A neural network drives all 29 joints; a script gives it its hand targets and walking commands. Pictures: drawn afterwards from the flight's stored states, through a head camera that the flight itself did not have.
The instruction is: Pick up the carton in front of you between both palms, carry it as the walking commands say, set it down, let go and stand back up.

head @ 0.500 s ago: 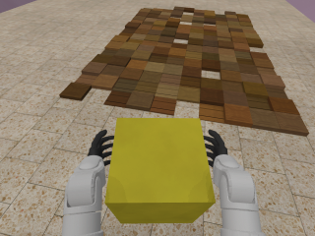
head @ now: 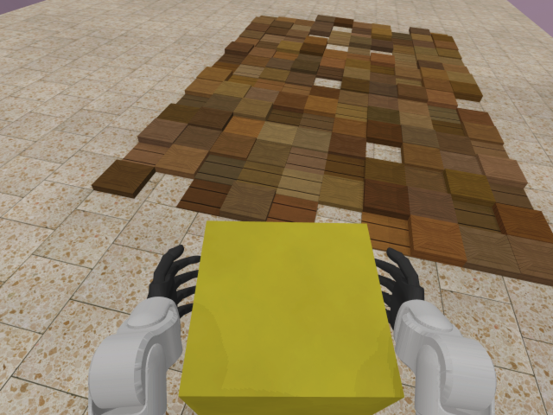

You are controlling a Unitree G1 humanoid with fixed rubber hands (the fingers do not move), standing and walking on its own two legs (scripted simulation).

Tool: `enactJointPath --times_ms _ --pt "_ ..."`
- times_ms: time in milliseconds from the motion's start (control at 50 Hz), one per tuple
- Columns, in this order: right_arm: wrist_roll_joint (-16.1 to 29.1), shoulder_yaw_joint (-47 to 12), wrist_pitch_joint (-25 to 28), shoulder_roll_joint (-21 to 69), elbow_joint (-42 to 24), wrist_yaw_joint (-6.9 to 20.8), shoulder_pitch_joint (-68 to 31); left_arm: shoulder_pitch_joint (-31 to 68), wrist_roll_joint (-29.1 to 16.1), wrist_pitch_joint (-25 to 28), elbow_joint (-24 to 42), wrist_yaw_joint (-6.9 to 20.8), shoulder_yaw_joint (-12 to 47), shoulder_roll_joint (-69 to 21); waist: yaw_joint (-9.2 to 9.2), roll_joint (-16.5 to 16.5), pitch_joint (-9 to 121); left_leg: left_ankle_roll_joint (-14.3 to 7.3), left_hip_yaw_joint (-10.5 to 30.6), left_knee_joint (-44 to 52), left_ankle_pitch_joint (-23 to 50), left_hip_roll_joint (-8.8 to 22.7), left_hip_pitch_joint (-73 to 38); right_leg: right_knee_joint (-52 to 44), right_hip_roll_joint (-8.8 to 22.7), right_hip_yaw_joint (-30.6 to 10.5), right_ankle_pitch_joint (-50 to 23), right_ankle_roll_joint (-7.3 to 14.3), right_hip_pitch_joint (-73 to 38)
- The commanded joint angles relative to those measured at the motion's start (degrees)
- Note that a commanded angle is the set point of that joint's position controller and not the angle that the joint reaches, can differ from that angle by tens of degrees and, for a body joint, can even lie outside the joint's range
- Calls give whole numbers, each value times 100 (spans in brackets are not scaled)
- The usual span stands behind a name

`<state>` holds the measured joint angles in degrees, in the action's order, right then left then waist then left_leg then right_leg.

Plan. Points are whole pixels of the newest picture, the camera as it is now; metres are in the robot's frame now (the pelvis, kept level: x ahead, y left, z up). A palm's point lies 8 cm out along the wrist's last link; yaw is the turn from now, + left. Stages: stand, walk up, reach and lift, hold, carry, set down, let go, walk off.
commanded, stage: carry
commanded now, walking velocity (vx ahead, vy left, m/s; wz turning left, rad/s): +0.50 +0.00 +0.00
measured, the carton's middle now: (283, 332) +0.24 +0.01 +0.02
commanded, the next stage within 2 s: none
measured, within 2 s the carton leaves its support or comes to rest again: neither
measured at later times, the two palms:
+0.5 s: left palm (217, 153) +0.55 +0.16 +0.10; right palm (372, 165) +0.55 -0.14 +0.10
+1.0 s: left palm (230, 81) +0.90 +0.19 +0.08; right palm (340, 88) +0.90 -0.11 +0.09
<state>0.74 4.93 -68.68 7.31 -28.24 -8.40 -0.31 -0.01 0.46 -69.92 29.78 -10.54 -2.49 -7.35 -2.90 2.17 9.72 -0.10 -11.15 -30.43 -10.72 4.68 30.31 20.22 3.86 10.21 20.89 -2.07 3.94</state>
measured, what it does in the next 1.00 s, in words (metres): walks ahead: left foot, then right foot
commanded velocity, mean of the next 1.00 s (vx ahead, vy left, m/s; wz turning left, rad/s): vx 0.50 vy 0.00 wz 0.00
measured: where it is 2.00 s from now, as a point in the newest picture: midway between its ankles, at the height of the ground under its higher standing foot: (279, 200)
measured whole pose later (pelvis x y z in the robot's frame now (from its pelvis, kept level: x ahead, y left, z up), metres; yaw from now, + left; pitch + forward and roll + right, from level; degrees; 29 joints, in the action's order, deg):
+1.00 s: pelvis +0.66 +0.04 -0.02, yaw -1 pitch +3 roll +1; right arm -1.6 2.1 -66.9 7.3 -31.4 -7.9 -0.3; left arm -0.5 1.9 -68.1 33.8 -8.0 -3.1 -7.3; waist 0.9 3.0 5.4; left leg -5.7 -14.8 -34.2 -8.9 3.2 28.3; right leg 49.5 6.4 6.2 27.5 -0.7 7.0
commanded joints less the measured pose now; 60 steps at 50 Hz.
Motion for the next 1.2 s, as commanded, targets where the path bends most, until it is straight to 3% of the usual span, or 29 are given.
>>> enactJointPath --times_ms 0,20,40,100,200,260,380,400,420,440,460,480,500,540,620,660,700,800,840,880,900,920,940,960,980,1020,1080,1100,1180 --pt "838 -3147 36 3736 -114 293 -1550 2259 -1361 78 704 552 3430 -3807 542 -2068 933 -871 3610 2018 -1922 1685 -4072 3484 -352 39 529 -33 3407" --pt "1044 -3289 86 4027 -358 346 -1735 2242 -1490 76 708 620 3551 -3957 560 -1397 933 -1319 3962 1916 -911 2070 -4065 4469 -254 -510 803 138 3905" --pt "1116 -3358 115 4147 -421 378 -1877 2286 -1413 104 565 680 3496 -4091 532 -979 803 -1396 3693 1837 -184 2025 -3811 4796 38 -811 812 174 4143" --pt "1447 -4070 286 4798 -1124 653 -2404 1777 -1392 287 262 936 3467 -4793 415 -246 1030 -964 2555 2024 -136 1723 -3252 3817 319 -874 65 209 3481" --pt "1586 -4360 435 4662 -988 933 -2333 1543 -991 508 -25 972 3491 -4807 465 -646 796 -835 1328 2142 -322 1385 -2890 2142 180 -390 -353 242 3055" --pt "1510 -4219 426 4363 -819 952 -2197 1839 -1018 571 427 921 3502 -4583 457 -1247 373 -691 747 2122 464 1088 -2971 1386 20 -92 -1319 281 2960" --pt "1220 -3798 149 3776 -703 732 -1613 1635 -1082 266 543 783 3583 -3856 438 -1070 -102 -572 275 1639 1585 1001 -2933 898 -194 544 -1398 309 2105" --pt "1254 -3742 95 3584 -774 675 -1735 1573 -1077 205 556 731 3528 -3833 339 -1374 -63 -460 20 1272 1860 833 -2662 927 -380 705 -1310 367 1632" --pt "1276 -3773 58 3720 -786 626 -1674 1585 -1255 169 650 722 3537 -3897 268 -1000 160 -269 -205 228 2532 709 -2562 550 -403 606 -1246 516 971" --pt "1142 -3671 0 3524 -821 565 -1816 1698 -1255 135 520 717 3456 -3804 145 -335 644 -34 -276 -887 2179 401 -1660 620 -27 119 -779 613 -406" --pt "1169 -3635 -89 3461 -1016 532 -2043 1420 -1109 99 360 705 3274 -3504 79 1230 652 177 -113 -2699 302 -98 -191 -173 1472 -2673 -68 1211 -1195" --pt "1124 -3641 -133 3399 -756 483 -1764 1619 -1218 97 415 698 3287 -3573 91 1906 761 79 279 -3818 -1739 -520 1166 -764 2203 -3914 -593 1854 -1814" --pt "1174 -3634 -75 3533 -759 485 -1793 1595 -1239 111 453 700 3456 -3743 111 1054 738 -67 926 -4495 -1733 -9 1266 -679 2123 -3538 -1374 1775 -1558" --pt "1327 -3798 76 4184 -952 605 -2025 1853 -1411 250 571 790 3584 -4472 150 -14 881 -155 1031 -4191 -1273 278 1070 -359 1829 -2612 -2536 1470 -1069" --pt "1054 -3810 273 4668 -648 674 -1804 2015 -1603 365 717 992 3789 -4683 181 369 660 0 712 -2627 -50 317 553 -1174 1391 -1131 -1153 891 33" --pt "1055 -3879 368 4869 -731 678 -1730 2197 -1706 435 1004 1084 3978 -4707 175 207 631 22 456 -2026 197 204 813 -1230 1224 -843 -1304 886 -532" --pt "1099 -3938 398 4723 -820 646 -1746 2248 -1611 466 977 1066 3842 -4436 151 582 227 90 128 -952 316 106 662 -1184 1028 -208 -1946 823 -459" --pt "974 -3844 167 3947 -988 520 -1460 1416 -1401 266 687 927 3565 -3876 137 925 -276 -81 -209 -19 836 -41 73 -989 1079 -41 -2413 818 -483" --pt "1228 -3969 177 3971 -1382 537 -1767 1541 -1383 265 1037 857 3663 -3877 229 525 307 -117 -356 189 679 -191 -918 -291 1087 67 -3211 698 -551" --pt "1220 -3757 165 3840 -1008 497 -1805 1884 -1221 226 1061 760 3583 -3527 452 102 753 -339 -453 413 -97 -463 -2709 1846 521 440 -3467 503 258" --pt "1226 -3705 201 3609 -1126 485 -2003 2109 -1333 223 1177 725 3676 -3670 492 -1249 1019 -765 1711 908 -407 1036 -3894 3535 33 398 -1767 270 1728" --pt "1263 -3570 189 3617 -819 483 -1843 2200 -1322 215 1252 670 3685 -3436 434 -2477 1322 -1213 3895 1595 -698 1894 -4708 4777 -613 -110 496 93 3408" --pt "1087 -3465 170 3485 -610 461 -1832 2410 -1288 165 954 665 3667 -3284 514 -2193 841 -1267 3688 1749 116 1874 -4225 5434 -190 -785 608 255 3542" --pt "1134 -3405 184 3513 -699 454 -2022 2455 -1341 181 810 677 3509 -3449 456 -1226 866 -1263 3349 1670 466 1921 -3755 5654 76 -983 349 405 3646" --pt "1202 -3507 220 3696 -648 473 -2265 2645 -1436 230 697 658 3582 -3713 403 -810 851 -1108 2865 1548 685 1728 -3605 5525 158 -1029 286 452 3530" --pt "1326 -3605 342 3743 -877 560 -2943 2757 -1258 326 251 622 3475 -3989 343 -736 951 -788 1961 1636 795 1466 -3070 4711 356 -1021 -291 469 3060" --pt "1330 -3560 464 3706 -51 538 -3521 3210 -905 578 -516 461 3093 -3765 455 -395 854 -772 1260 1921 396 1227 -2782 3835 174 -677 -539 492 3164" --pt "1411 -3521 548 3540 -70 494 -3733 3424 -830 627 -725 379 3067 -3688 563 -724 898 -823 1157 1909 212 1145 -3066 3587 193 -635 -741 471 3292" --pt "1173 -3074 743 3263 860 343 -4384 4350 -855 853 -1138 168 2770 -3489 581 -929 390 -865 947 1932 504 989 -3238 2661 152 -432 -1332 413 3707"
